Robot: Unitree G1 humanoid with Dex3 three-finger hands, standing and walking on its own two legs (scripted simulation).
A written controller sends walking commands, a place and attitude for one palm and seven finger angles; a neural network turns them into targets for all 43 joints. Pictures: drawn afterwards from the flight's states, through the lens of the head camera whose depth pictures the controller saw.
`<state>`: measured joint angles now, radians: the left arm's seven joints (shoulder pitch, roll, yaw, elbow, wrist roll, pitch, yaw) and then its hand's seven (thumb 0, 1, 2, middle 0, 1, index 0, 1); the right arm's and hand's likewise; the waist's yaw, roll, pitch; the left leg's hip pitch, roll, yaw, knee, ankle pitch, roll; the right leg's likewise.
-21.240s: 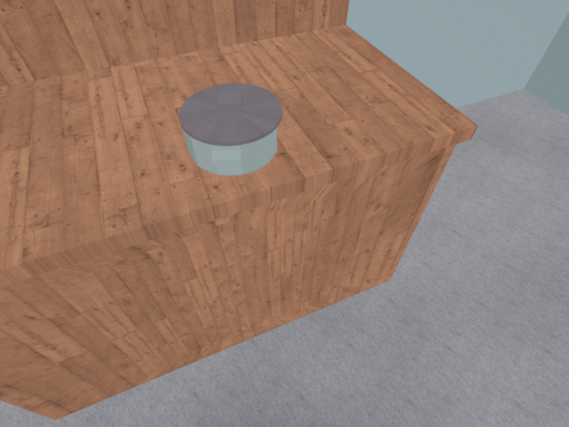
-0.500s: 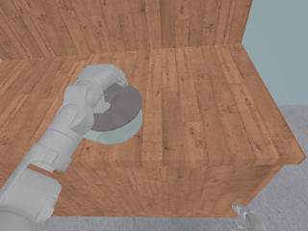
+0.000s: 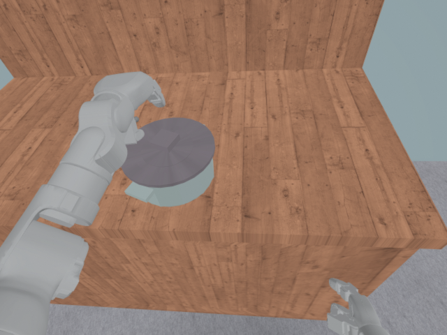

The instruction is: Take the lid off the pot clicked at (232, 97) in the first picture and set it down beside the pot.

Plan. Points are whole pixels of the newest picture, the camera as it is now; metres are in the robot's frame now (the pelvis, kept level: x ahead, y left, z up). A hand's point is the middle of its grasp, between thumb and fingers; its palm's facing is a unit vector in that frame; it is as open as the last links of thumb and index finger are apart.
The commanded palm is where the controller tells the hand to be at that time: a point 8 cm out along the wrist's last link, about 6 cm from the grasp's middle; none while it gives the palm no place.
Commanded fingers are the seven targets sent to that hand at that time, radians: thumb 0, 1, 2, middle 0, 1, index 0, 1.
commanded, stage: move the open hand above the knob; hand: left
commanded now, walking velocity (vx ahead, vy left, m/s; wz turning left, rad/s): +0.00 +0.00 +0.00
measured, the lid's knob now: (165, 140) +0.46 +0.14 +0.11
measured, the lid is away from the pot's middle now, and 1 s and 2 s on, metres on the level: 0.00 0.00 0.00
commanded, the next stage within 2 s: lower the open fingers around the knob in 1.62 s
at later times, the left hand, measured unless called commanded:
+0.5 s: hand (155, 118) +0.44 +0.13 +0.19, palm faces -0.14 -0.02 -0.99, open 10.0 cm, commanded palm +0.41 +0.15 +0.24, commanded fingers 0.00 -0.33 1.55 -0.86 -0.08 -0.86 -0.08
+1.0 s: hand (153, 131) +0.42 +0.14 +0.17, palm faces -0.20 -0.02 -0.98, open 10.0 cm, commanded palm +0.40 +0.15 +0.24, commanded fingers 0.00 -0.33 1.55 -0.86 -0.08 -0.86 -0.08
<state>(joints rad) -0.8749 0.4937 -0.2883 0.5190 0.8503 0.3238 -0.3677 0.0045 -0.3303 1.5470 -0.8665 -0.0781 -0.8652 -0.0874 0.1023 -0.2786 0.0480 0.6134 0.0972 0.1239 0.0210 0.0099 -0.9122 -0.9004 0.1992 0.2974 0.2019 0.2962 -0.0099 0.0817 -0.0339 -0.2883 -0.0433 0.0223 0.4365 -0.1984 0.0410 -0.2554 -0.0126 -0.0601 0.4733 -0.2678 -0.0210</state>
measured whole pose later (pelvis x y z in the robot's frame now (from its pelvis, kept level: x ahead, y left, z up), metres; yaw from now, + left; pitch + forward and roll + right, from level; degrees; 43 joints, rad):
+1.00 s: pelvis +0.00 +0.00 +0.00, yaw +0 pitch +2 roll +0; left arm -0.81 0.45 -0.34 0.42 0.86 0.32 -0.40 0.00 -0.33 1.55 -0.87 -0.08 -0.86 -0.09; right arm 0.11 -0.27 0.06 0.61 0.08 0.14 0.01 0.01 -0.91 -0.90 0.20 0.30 0.20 0.30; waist -0.01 0.09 -0.03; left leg -0.27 -0.05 0.02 0.43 -0.20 0.05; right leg -0.24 -0.01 -0.06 0.47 -0.27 -0.02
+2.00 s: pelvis -0.01 +0.01 +0.00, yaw +0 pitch +1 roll +0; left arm -0.83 0.43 -0.37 0.45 0.86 0.32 -0.38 0.00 -0.33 1.55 -0.87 -0.08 -0.87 -0.09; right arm 0.11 -0.26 0.06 0.63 0.08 0.13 -0.01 0.01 -0.91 -0.90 0.20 0.30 0.20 0.30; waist -0.01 0.08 -0.02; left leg -0.27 -0.05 0.03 0.43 -0.19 0.06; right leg -0.24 -0.02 -0.05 0.47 -0.26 -0.01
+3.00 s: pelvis +0.00 +0.01 +0.00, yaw -1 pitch +3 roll +0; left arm -0.83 0.36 -0.35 0.60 0.86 0.31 -0.33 0.00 -0.32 1.52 -0.86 -0.08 -0.86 -0.09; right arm 0.14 -0.26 0.05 0.64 0.08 0.14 0.01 0.01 -0.91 -0.90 0.20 0.30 0.20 0.30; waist -0.03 0.08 -0.04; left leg -0.30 -0.05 0.03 0.45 -0.21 0.06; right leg -0.26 -0.02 -0.05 0.47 -0.27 -0.01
